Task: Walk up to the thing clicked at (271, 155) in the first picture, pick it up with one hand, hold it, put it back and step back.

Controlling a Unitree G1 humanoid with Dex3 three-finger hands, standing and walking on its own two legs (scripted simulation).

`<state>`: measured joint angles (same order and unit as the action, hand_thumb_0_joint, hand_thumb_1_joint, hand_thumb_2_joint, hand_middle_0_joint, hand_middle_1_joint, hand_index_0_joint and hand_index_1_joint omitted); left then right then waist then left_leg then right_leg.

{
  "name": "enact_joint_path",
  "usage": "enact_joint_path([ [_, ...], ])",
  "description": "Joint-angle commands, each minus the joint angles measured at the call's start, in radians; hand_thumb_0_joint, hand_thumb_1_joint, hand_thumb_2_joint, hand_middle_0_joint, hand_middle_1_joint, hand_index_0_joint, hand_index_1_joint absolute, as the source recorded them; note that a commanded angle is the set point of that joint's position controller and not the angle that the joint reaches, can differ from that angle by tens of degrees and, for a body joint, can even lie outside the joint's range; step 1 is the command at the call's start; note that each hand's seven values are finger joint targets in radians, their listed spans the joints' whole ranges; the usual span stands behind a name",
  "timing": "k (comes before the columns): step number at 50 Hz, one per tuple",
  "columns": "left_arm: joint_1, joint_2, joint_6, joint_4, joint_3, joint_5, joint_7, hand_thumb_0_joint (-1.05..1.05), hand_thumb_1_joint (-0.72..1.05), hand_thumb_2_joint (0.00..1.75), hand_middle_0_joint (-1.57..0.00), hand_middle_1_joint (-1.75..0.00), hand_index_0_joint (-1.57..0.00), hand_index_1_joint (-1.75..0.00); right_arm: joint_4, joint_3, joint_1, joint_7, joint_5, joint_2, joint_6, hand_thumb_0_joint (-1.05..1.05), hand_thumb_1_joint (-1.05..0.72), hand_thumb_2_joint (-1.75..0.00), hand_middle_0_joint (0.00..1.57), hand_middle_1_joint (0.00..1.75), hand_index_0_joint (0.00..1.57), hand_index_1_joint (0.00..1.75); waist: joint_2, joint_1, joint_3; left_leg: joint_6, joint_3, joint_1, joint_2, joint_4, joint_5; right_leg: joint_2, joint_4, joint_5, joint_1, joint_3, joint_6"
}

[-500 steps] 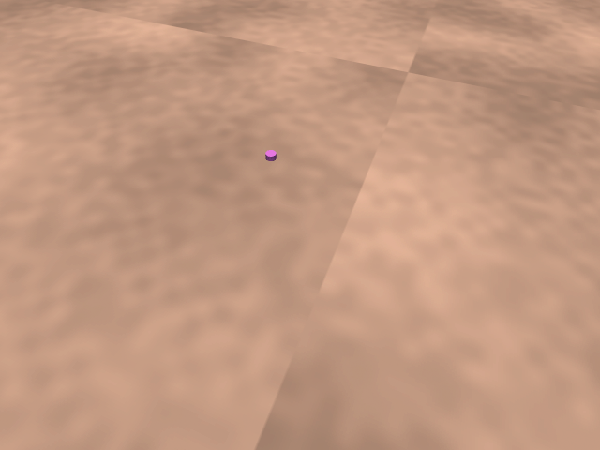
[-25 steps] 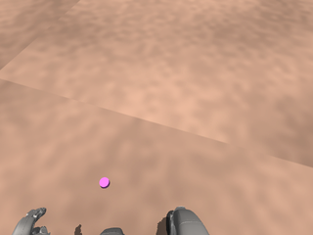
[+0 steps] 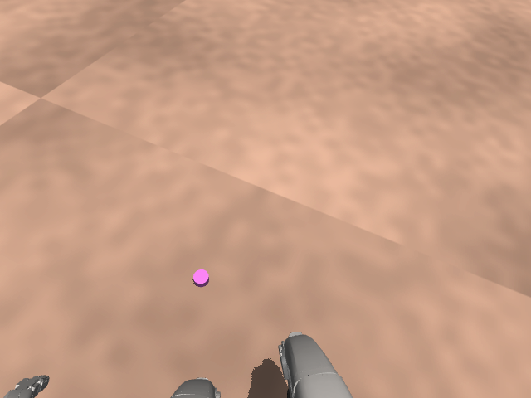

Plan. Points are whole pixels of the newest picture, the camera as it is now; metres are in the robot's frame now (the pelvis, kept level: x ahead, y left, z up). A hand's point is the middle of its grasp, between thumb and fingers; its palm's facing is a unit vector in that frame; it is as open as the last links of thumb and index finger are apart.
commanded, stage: walk up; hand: left
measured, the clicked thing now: (201, 278) +0.58 +0.16 -0.73
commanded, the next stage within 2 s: none
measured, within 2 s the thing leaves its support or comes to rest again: neither
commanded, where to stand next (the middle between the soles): +0.18 -0.03 m, yaw -4 degrees
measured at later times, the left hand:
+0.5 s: hand out of the picture +0.06 +0.21 -0.10, palm faces -0.08 -0.88 -0.46, open 7.4 cm
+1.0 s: hand (84, 397) +0.14 +0.26 -0.13, palm faces -0.07 -0.88 -0.46, open 7.4 cm
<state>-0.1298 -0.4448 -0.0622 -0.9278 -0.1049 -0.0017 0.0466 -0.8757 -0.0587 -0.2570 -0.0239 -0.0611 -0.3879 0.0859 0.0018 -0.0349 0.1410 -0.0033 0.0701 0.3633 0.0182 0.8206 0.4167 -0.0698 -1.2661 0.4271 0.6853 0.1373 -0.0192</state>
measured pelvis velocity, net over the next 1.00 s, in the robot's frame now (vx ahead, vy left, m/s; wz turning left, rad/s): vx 0.07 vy -0.02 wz -0.03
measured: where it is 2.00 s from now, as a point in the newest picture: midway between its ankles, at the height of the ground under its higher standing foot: outside the picture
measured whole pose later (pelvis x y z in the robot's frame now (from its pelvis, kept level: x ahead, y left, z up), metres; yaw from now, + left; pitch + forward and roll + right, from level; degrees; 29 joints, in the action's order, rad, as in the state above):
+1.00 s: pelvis +0.07 -0.02 +0.00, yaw -2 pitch -2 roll +0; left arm -0.25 -0.41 0.03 -0.85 -0.02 0.01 0.06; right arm -0.81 -0.06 -0.19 -0.04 -0.02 -0.39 0.01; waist 0.02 0.00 0.18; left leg 0.00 0.02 0.39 0.01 0.74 0.31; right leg 0.05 -1.02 0.58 0.40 0.02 -0.02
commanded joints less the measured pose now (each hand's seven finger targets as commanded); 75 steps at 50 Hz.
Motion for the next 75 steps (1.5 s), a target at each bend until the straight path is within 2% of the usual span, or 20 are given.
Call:
enact_joint_path([
  [1, -0.153, -0.195, 0.044, 0.051, -0.047, -0.019, -0.039, 0.0, 0.9, 0.9, -0.2, -0.3, -0.2, -0.3, 0.071, -0.104, 0.001, 0.03, 0.019, -0.341, -0.111, 0.0, -0.9, -0.9, 0.2, 0.3, 0.2, 0.3, 0.127, 0.043, -0.241, -0.11, 0.366, -0.349, 0.176, -0.479, 0.39, -0.018, -0.036, -0.088, 0.091, -0.009, 0.006],
  [9, 0.001, -0.198, 0.107, 0.106, -0.022, -0.026, -0.082, 0.0, 0.9, 0.9, -0.2, -0.3, -0.2, -0.3, 0.049, -0.087, -0.154, 0.026, 0.03, -0.306, -0.157, 0.0, -0.9, -0.9, 0.2, 0.3, 0.2, 0.3, 0.14, -0.079, -0.035, -0.207, 0.327, -0.411, 0.275, -0.54, 0.13, 0.06, 0.336, -0.012, 0.088, 0.004, 0.04],
  [17, -0.491, -0.206, 0.116, -0.059, -0.054, -0.005, -0.097, 0.0, 0.9, 0.9, -0.2, -0.3, -0.2, -0.3, 0.141, -0.079, 0.112, -0.003, 0.002, -0.277, -0.116, 0.0, -0.9, -0.9, 0.2, 0.3, 0.2, 0.3, 0.145, 0.178, -0.08, -0.126, 0.011, 0.275, 0.102, -0.276, 0.387, 0.062, 0.672, -0.087, -0.757, -0.195, 0.015],
  [18, -0.586, -0.244, 0.12, -0.072, -0.065, -0.016, -0.08, 0.0, 0.9, 0.9, -0.2, -0.3, -0.2, -0.3, 0.158, -0.059, 0.114, -0.001, 0.008, -0.215, -0.106, 0.0, -0.9, -0.9, 0.2, 0.3, 0.2, 0.3, -0.069, 0.224, -0.088, -0.098, -0.055, 0.397, 0.038, -0.017, 0.396, 0.084, 0.737, -0.038, -0.828, -0.12, 0.02],
  [19, -0.615, -0.311, 0.13, -0.055, -0.077, -0.037, -0.059, 0.0, 0.9, 0.9, -0.2, -0.3, -0.2, -0.3, 0.17, -0.04, 0.09, -0.001, 0.023, -0.147, -0.097, 0.0, -0.9, -0.9, 0.2, 0.3, 0.2, 0.3, -0.308, 0.236, -0.046, -0.05, -0.049, 0.504, -0.078, 0.325, 0.314, 0.286, 0.934, 0.338, -0.724, 0.258, 0.001],
  [20, -0.451, -0.328, 0.146, 0.024, -0.062, -0.044, -0.046, 0.0, 0.9, 0.9, -0.2, -0.3, -0.2, -0.3, 0.168, -0.043, 0.043, -0.004, 0.046, -0.162, -0.087, 0.0, -0.9, -0.9, 0.2, 0.3, 0.2, 0.3, -0.2, 0.141, 0.032, -0.028, 0.132, 0.497, -0.089, 0.417, 0.135, 0.46, 1.146, 0.625, -0.531, 0.604, -0.04],
  [21, -0.293, -0.363, 0.149, 0.076, -0.061, -0.032, -0.038, 0.0, 0.9, 0.9, -0.2, -0.3, -0.2, -0.3, 0.161, -0.069, 0.035, -0.012, 0.048, -0.255, -0.088, 0.0, -0.9, -0.9, 0.2, 0.3, 0.2, 0.3, -0.097, 0.081, 0.093, -0.029, 0.152, 0.463, -0.033, 0.375, 0.069, 0.515, 1.228, 0.717, -0.414, 0.655, -0.1],
  [28, -0.195, -0.257, 0.192, 0.094, -0.037, -0.017, 0.011, 0.0, 0.9, 0.9, -0.2, -0.3, -0.2, -0.3, 0.05, -0.095, -0.171, -0.049, 0.029, -0.251, -0.051, 0.0, -0.9, -0.9, 0.2, 0.3, 0.2, 0.3, -0.111, -0.011, 0.017, 0.029, 0.137, 0.208, 0.001, 0.319, -0.213, 0.307, 1.044, 0.025, -0.335, 0.056, -0.044],
  [39, -0.3, -0.242, 0.167, 0.13, -0.037, -0.017, 0.027, 0.0, 0.9, 0.9, -0.2, -0.3, -0.2, -0.3, 0.15, -0.072, 0.033, -0.032, 0.026, -0.188, -0.062, 0.0, -0.9, -0.9, 0.2, 0.3, 0.2, 0.3, -0.245, 0.106, -0.101, -0.001, -0.032, 0.184, 0.023, -0.036, -0.069, 0.346, 0.713, -0.783, -0.596, -0.075, -0.167],
  [43, -0.219, -0.21, 0.132, 0.161, 0.002, 0.002, 0.016, 0.0, 0.9, 0.9, -0.2, -0.3, -0.2, -0.3, 0.081, -0.085, -0.093, -0.01, 0.033, -0.207, -0.087, 0.0, -0.9, -0.9, 0.2, 0.3, 0.2, 0.3, -0.122, 0.008, -0.175, -0.053, -0.12, -0.184, -0.048, -0.299, -0.292, 0.253, 0.432, -0.622, -0.395, -0.155, -0.094],
  [45, -0.288, -0.1, 0.13, 0.179, 0.038, 0.017, 0.019, 0.0, 0.9, 0.9, -0.2, -0.3, -0.2, -0.3, 0.098, -0.111, -0.136, 0.005, 0.013, -0.319, -0.098, 0.0, -0.9, -0.9, 0.2, 0.3, 0.2, 0.3, 0.232, -0.009, -0.259, -0.152, 0.279, -0.397, 0.213, -0.299, -0.621, 0.097, 0.162, -0.033, -0.138, -0.161, -0.007],
  [47, -0.225, -0.178, 0.113, 0.141, 0.028, 0.017, 0.039, 0.0, 0.9, 0.9, -0.2, -0.3, -0.2, -0.3, 0.101, -0.103, -0.081, 0.005, 0.052, -0.32, -0.084, 0.0, -0.9, -0.9, 0.2, 0.3, 0.2, 0.3, 0.203, -0.012, -0.245, -0.326, 0.44, -0.208, 0.354, -0.363, -0.496, 0.108, 0.167, 0.224, -0.206, -0.091, -0.012],
  [51, -0.206, -0.157, 0.102, 0.099, 0.023, 0.013, 0.001, 0.0, 0.9, 0.9, -0.2, -0.3, -0.2, -0.3, 0.105, -0.06, 0.036, 0.033, 0.06, -0.254, -0.107, 0.0, -0.9, -0.9, 0.2, 0.3, 0.2, 0.3, 0.127, 0.033, -0.176, -0.201, 0.183, -0.132, 0.235, -0.269, -0.538, 0.133, 0.329, 0.071, -0.242, -0.099, -0.017],
  [57, -0.142, -0.177, 0.04, 0.142, -0.025, -0.035, -0.03, 0.0, 0.9, 0.9, -0.2, -0.3, -0.2, -0.3, 0.096, -0.08, 0.001, 0.089, 0.06, -0.33, -0.122, 0.0, -0.9, -0.9, 0.2, 0.3, 0.2, 0.3, 0.144, 0.017, -0.172, -0.272, 0.276, -0.165, 0.359, -0.212, -0.84, 0.115, 0.286, 0.085, -0.194, -0.115, -0.009],
  [61, -0.136, -0.171, 0.017, 0.173, -0.05, -0.046, -0.068, 0.0, 0.9, 0.9, -0.2, -0.3, -0.2, -0.3, 0.112, -0.09, 0.031, 0.118, 0.049, -0.356, -0.135, 0.0, -0.9, -0.9, 0.2, 0.3, 0.2, 0.3, 0.18, 0.038, -0.189, -0.267, 0.291, -0.081, 0.371, -0.202, -0.63, 0.139, 0.269, 0.065, -0.22, -0.089, -0.025],
  [63, -0.219, -0.147, 0.038, 0.136, -0.05, -0.038, -0.074, 0.0, 0.9, 0.9, -0.2, -0.3, -0.2, -0.3, 0.131, -0.073, 0.122, 0.103, 0.05, -0.322, -0.135, 0.0, -0.9, -0.9, 0.2, 0.3, 0.2, 0.3, 0.186, 0.1, -0.235, -0.177, 0.152, 0.045, 0.259, -0.131, -0.356, 0.122, 0.522, -0.045, -0.418, -0.105, -0.043],
  [64, -0.259, -0.169, 0.06, 0.102, -0.057, -0.038, -0.068, 0.0, 0.9, 0.9, -0.2, -0.3, -0.2, -0.3, 0.136, -0.051, 0.149, 0.088, 0.052, -0.256, -0.126, 0.0, -0.9, -0.9, 0.2, 0.3, 0.2, 0.3, 0.045, 0.127, -0.223, -0.1, 0.028, 0.164, 0.134, 0.015, -0.134, 0.148, 0.705, 0.038, -0.502, -0.013, -0.046],
  [65, -0.272, -0.237, 0.089, 0.102, -0.06, -0.039, -0.057, 0.0, 0.9, 0.9, -0.2, -0.3, -0.2, -0.3, 0.156, -0.019, 0.166, 0.076, 0.055, -0.156, -0.117, 0.0, -0.9, -0.9, 0.2, 0.3, 0.2, 0.3, -0.221, 0.137, -0.171, -0.023, -0.083, 0.351, -0.018, 0.223, 0.129, 0.342, 0.909, 0.12, -0.542, 0.395, -0.082],
  [67, -0.17, -0.331, 0.109, 0.124, -0.065, -0.036, -0.044, 0.0, 0.9, 0.9, -0.2, -0.3, -0.2, -0.3, 0.137, -0.046, 0.204, 0.074, 0.032, -0.254, -0.113, 0.0, -0.9, -0.9, 0.2, 0.3, 0.2, 0.3, -0.07, 0.113, -0.119, -0.015, 0.022, 0.32, 0.031, 0.247, 0.176, 0.487, 0.923, 0.095, -0.414, 0.545, -0.226],
  [75, -0.306, -0.289, 0.171, 0.059, -0.064, -0.01, 0.013, 0.0, 0.9, 0.9, -0.2, -0.3, -0.2, -0.3, 0.079, -0.058, 0.082, -0.002, 0.019, -0.241, -0.063, 0.0, -0.9, -0.9, 0.2, 0.3, 0.2, 0.3, -0.091, 0.092, -0.109, -0.01, 0.088, 0.433, 0.007, 0.323, -0.092, 0.359, 0.875, -0.342, -0.742, 0.246, 0.01],
])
